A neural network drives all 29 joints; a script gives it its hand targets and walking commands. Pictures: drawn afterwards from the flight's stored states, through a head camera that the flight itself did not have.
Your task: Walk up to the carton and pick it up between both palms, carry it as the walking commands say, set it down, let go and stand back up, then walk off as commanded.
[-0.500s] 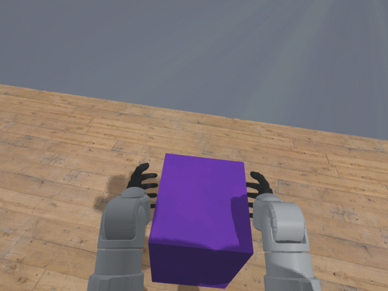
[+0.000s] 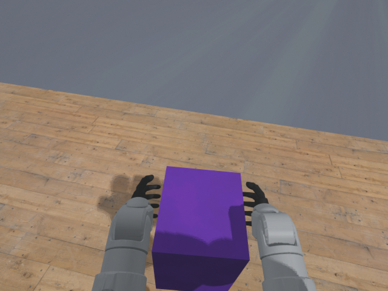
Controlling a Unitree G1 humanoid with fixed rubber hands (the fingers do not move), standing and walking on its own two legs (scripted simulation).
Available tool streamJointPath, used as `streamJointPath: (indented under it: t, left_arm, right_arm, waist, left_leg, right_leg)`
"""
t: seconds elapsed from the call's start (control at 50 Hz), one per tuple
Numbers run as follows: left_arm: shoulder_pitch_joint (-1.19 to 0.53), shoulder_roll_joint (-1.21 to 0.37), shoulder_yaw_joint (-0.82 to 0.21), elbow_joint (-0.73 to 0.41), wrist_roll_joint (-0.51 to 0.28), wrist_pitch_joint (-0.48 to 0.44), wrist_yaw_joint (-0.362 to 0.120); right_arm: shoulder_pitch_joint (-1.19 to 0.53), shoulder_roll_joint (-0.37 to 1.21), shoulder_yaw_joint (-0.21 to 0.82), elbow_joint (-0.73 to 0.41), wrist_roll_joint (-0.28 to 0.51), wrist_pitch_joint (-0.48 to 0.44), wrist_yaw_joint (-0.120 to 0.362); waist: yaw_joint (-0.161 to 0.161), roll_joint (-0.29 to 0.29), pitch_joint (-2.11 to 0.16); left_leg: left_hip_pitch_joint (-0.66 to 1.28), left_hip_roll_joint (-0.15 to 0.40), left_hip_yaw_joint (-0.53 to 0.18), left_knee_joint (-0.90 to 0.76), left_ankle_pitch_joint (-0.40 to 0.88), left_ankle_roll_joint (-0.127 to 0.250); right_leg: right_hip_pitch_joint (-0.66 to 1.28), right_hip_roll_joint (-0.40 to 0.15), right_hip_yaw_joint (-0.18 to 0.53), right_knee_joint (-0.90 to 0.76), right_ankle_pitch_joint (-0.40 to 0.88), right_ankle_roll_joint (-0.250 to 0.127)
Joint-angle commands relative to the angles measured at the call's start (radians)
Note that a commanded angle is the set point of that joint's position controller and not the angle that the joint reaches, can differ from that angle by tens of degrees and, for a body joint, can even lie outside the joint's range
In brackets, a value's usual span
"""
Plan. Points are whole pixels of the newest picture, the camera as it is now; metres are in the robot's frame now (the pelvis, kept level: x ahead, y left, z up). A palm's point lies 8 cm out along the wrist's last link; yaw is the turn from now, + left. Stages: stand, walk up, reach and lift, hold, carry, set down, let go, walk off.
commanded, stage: hold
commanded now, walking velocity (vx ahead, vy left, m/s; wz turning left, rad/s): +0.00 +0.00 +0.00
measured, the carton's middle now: (197, 232) +0.30 +0.00 -0.04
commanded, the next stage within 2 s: set down in 0.18 s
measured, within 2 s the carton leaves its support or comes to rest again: neither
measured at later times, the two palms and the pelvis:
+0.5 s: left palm (145, 223) +0.28 +0.11 +0.04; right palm (265, 219) +0.29 -0.14 +0.03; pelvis -0.03 -0.04 -0.01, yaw +10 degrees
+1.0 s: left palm (150, 236) +0.31 +0.12 -0.08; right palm (251, 232) +0.32 -0.14 -0.07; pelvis -0.03 -0.02 -0.03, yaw +9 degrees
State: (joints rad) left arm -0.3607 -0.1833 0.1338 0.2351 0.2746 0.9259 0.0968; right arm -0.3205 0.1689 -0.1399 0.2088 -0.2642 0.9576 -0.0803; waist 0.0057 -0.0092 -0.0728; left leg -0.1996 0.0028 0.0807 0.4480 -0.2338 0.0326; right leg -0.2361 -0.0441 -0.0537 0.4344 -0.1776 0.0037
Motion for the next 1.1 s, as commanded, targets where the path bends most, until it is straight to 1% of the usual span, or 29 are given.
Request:
streamJointPath:
  t: [0.0, 0.02, 0.04, 0.06, 0.08, 0.1, 0.12, 0.14, 0.16, 0.18, 0.2, 0.22, 0.24, 0.26, 0.28, 0.3, 0.32, 0.34, 0.38, 0.42, 0.46, 0.58, 0.64, 0.7, 0.82, 0.94, 1.0, 1.08]
  left_arm:
    - [-0.117, -1.059, -0.456, 0.019, -0.230, -0.231, -0.254]
    - [-0.189, -1.089, -0.495, -0.026, -0.262, -0.250, -0.268]
    - [-0.304, -1.108, -0.567, -0.128, -0.310, -0.267, -0.268]
    - [-0.351, -1.112, -0.611, -0.170, -0.339, -0.273, -0.267]
    - [-0.383, -1.091, -0.620, -0.154, -0.343, -0.266, -0.269]
    - [-0.366, -1.060, -0.608, -0.104, -0.327, -0.253, -0.270]
    - [-0.344, -1.041, -0.588, -0.050, -0.306, -0.241, -0.271]
    - [-0.333, -1.032, -0.575, -0.004, -0.294, -0.233, -0.272]
    - [-0.336, -1.028, -0.551, 0.051, -0.284, -0.231, -0.275]
    - [-0.469, -1.079, -0.503, 0.073, -0.284, -0.229, -0.278]
    - [-0.494, -1.065, -0.448, 0.143, -0.247, -0.231, -0.286]
    - [-0.516, -1.064, -0.410, 0.191, -0.224, -0.241, -0.295]
    - [-0.535, -1.057, -0.353, 0.257, -0.191, -0.250, -0.302]
    - [-0.549, -1.041, -0.286, 0.324, -0.156, -0.259, -0.308]
    - [-0.563, -1.015, -0.214, 0.395, -0.118, -0.268, -0.315]
    - [-0.577, -0.991, -0.156, 0.453, -0.088, -0.279, -0.323]
    - [-0.591, -0.971, -0.111, 0.499, -0.065, -0.291, -0.331]
    - [-0.606, -0.956, -0.074, 0.535, -0.046, -0.305, -0.338]
    - [-0.648, -0.934, -0.029, 0.572, -0.022, -0.335, -0.350]
    - [-0.681, -0.915, -0.008, 0.575, -0.011, -0.366, -0.354]
    - [-0.694, -0.896, 0.000, 0.570, -0.002, -0.393, -0.350]
    - [-0.672, -0.866, 0.007, 0.560, 0.029, -0.472, -0.309]
    - [-0.663, -0.871, -0.012, 0.563, 0.037, -0.517, -0.289]
    - [-0.642, -0.880, -0.030, 0.574, 0.045, -0.565, -0.270]
    - [-0.586, -0.899, -0.094, 0.567, 0.050, -0.665, -0.240]
    - [-0.543, -0.919, -0.194, 0.519, 0.038, -0.758, -0.209]
    - [-0.536, -0.927, -0.243, 0.490, 0.027, -0.786, -0.200]
    - [-0.532, -0.924, -0.282, 0.476, 0.023, -0.807, -0.197]
  right_arm:
    - [-0.295, 0.904, 0.450, -0.075, 0.253, -0.290, 0.258]
    - [-0.380, 0.932, 0.473, -0.151, 0.286, -0.303, 0.269]
    - [-0.429, 0.951, 0.500, -0.215, 0.309, -0.308, 0.273]
    - [-0.441, 0.951, 0.524, -0.264, 0.322, -0.294, 0.274]
    - [-0.433, 0.936, 0.507, -0.267, 0.309, -0.271, 0.269]
    - [-0.405, 0.913, 0.484, -0.236, 0.293, -0.248, 0.263]
    - [-0.392, 0.893, 0.461, -0.190, 0.280, -0.229, 0.260]
    - [-0.394, 0.877, 0.441, -0.146, 0.272, -0.217, 0.260]
    - [-0.432, 0.870, 0.426, -0.104, 0.268, -0.210, 0.264]
    - [-0.505, 0.912, 0.424, 0.009, 0.225, -0.200, 0.281]
    - [-0.539, 0.938, 0.388, 0.080, 0.214, -0.207, 0.296]
    - [-0.566, 0.965, 0.367, 0.127, 0.209, -0.217, 0.307]
    - [-0.606, 0.984, 0.341, 0.182, 0.201, -0.229, 0.315]
    - [-0.642, 1.001, 0.312, 0.233, 0.190, -0.239, 0.320]
    - [-0.673, 1.012, 0.269, 0.293, 0.170, -0.249, 0.318]
    - [-0.703, 1.022, 0.237, 0.330, 0.156, -0.261, 0.312]
    - [-0.727, 1.028, 0.206, 0.360, 0.138, -0.274, 0.302]
    - [-0.742, 1.030, 0.172, 0.386, 0.116, -0.287, 0.290]
    - [-0.761, 1.030, 0.108, 0.425, 0.072, -0.314, 0.264]
    - [-0.758, 1.027, 0.063, 0.450, 0.044, -0.339, 0.243]
    - [-0.743, 1.018, 0.035, 0.464, 0.029, -0.360, 0.229]
    - [-0.695, 0.991, 0.024, 0.487, 0.014, -0.442, 0.213]
    - [-0.689, 0.976, 0.034, 0.488, 0.009, -0.501, 0.209]
    - [-0.687, 0.954, 0.043, 0.478, 0.001, -0.561, 0.207]
    - [-0.650, 0.920, 0.059, 0.462, -0.026, -0.673, 0.217]
    - [-0.597, 0.913, 0.115, 0.450, -0.028, -0.767, 0.245]
    - [-0.575, 0.907, 0.144, 0.433, -0.021, -0.798, 0.252]
    - [-0.568, 0.905, 0.180, 0.410, -0.009, -0.822, 0.255]
  waist:
    - [-0.031, 0.023, -0.241]
    - [-0.049, 0.066, -0.285]
    - [-0.096, 0.069, -0.306]
    - [-0.116, 0.058, -0.314]
    - [-0.137, 0.054, -0.294]
    - [-0.146, 0.065, -0.245]
    - [-0.146, 0.078, -0.187]
    - [-0.145, 0.074, -0.137]
    - [-0.131, 0.057, -0.101]
    - [-0.226, -0.014, -0.111]
    - [-0.172, 0.014, -0.082]
    - [-0.152, 0.019, -0.070]
    - [-0.116, 0.023, -0.053]
    - [-0.081, 0.018, -0.039]
    - [-0.056, -0.002, -0.020]
    - [-0.039, -0.023, -0.010]
    - [-0.035, -0.042, 0.000]
    - [-0.040, -0.059, 0.007]
    - [-0.063, -0.080, 0.015]
    - [-0.083, -0.086, 0.011]
    - [-0.094, -0.076, -0.010]
    - [-0.081, -0.028, -0.104]
    - [-0.085, 0.000, -0.156]
    - [-0.089, 0.019, -0.208]
    - [-0.107, 0.036, -0.329]
    - [-0.101, 0.058, -0.485]
    - [-0.109, 0.068, -0.552]
    - [-0.113, 0.065, -0.611]
  left_leg:
    - [0.099, -0.076, -0.216, -0.123, 0.562, -0.052]
    - [0.142, -0.081, -0.207, -0.115, 0.529, -0.060]
    - [0.217, -0.079, -0.230, -0.088, 0.521, -0.065]
    - [0.249, -0.077, -0.233, -0.075, 0.478, -0.065]
    - [0.239, -0.081, -0.226, -0.080, 0.387, -0.061]
    - [0.204, -0.084, -0.224, -0.093, 0.288, -0.056]
    - [0.168, -0.085, -0.227, -0.106, 0.203, -0.054]
    - [0.132, -0.081, -0.238, -0.115, 0.134, -0.054]
    - [0.091, -0.078, -0.247, -0.124, 0.052, -0.049]
    - [0.160, -0.064, -0.259, -0.125, -0.033, -0.022]
    - [0.114, -0.062, -0.256, -0.135, -0.132, -0.013]
    - [0.086, -0.067, -0.242, -0.130, -0.182, -0.007]
    - [0.067, -0.072, -0.228, -0.120, -0.203, -0.005]
    - [0.050, -0.079, -0.210, -0.111, -0.215, -0.001]
    - [0.037, -0.086, -0.190, -0.097, -0.217, 0.002]
    - [0.038, -0.093, -0.175, -0.079, -0.209, 0.005]
    - [0.043, -0.099, -0.162, -0.061, -0.194, 0.008]
    - [0.051, -0.102, -0.152, -0.046, -0.179, 0.010]
    - [0.062, -0.107, -0.141, -0.020, -0.157, 0.017]
    - [0.057, -0.105, -0.141, -0.001, -0.138, 0.023]
    - [0.034, -0.099, -0.145, 0.007, -0.123, 0.027]
    - [-0.044, -0.092, -0.153, 0.014, -0.076, 0.021]
    - [-0.074, -0.092, -0.158, 0.025, -0.044, 0.013]
    - [-0.107, -0.095, -0.162, 0.043, -0.005, 0.003]
    - [-0.161, -0.102, -0.169, 0.092, 0.121, -0.023]
    - [-0.197, -0.110, -0.180, 0.160, 0.270, -0.051]
    - [-0.222, -0.116, -0.182, 0.197, 0.290, -0.062]
    - [-0.300, -0.126, -0.182, 0.252, 0.253, -0.065]
  right_leg:
    - [0.395, 0.152, 0.166, -0.010, 0.510, -0.013]
    - [0.355, 0.165, 0.149, -0.032, 0.461, -0.009]
    - [0.286, 0.176, 0.134, -0.037, 0.393, -0.008]
    - [0.246, 0.177, 0.117, -0.046, 0.337, -0.007]
    - [0.223, 0.173, 0.106, -0.060, 0.287, -0.005]
    - [0.212, 0.165, 0.102, -0.074, 0.226, -0.006]
    - [0.199, 0.156, 0.104, -0.088, 0.157, -0.010]
    - [0.186, 0.151, 0.111, -0.094, 0.094, -0.015]
    - [0.180, 0.148, 0.115, -0.093, 0.022, -0.018]
    - [0.134, 0.162, 0.067, -0.078, -0.015, -0.001]
    - [0.126, 0.150, 0.066, -0.078, -0.097, -0.002]
    - [0.129, 0.142, 0.069, -0.073, -0.131, -0.002]
    - [0.123, 0.134, 0.075, -0.072, -0.158, -0.004]
    - [0.113, 0.128, 0.082, -0.074, -0.189, -0.005]
    - [0.096, 0.119, 0.092, -0.081, -0.227, -0.005]
    - [0.082, 0.106, 0.110, -0.093, -0.265, -0.005]
    - [0.066, 0.092, 0.129, -0.107, -0.294, -0.004]
    - [0.050, 0.082, 0.145, -0.120, -0.316, -0.002]
    - [0.021, 0.065, 0.170, -0.136, -0.341, -0.002]
    - [0.006, 0.061, 0.182, -0.133, -0.327, -0.003]
    - [0.007, 0.067, 0.178, -0.115, -0.286, -0.003]
    - [0.014, 0.101, 0.141, -0.032, -0.122, 0.004]
    - [-0.014, 0.117, 0.121, 0.012, -0.039, 0.007]
    - [-0.052, 0.130, 0.108, 0.052, 0.012, 0.013]
    - [-0.159, 0.153, 0.085, 0.122, 0.108, 0.019]
    - [-0.292, 0.175, 0.079, 0.193, 0.176, 0.016]
    - [-0.358, 0.181, 0.079, 0.225, 0.180, 0.017]
    - [-0.435, 0.180, 0.080, 0.274, 0.162, 0.019]
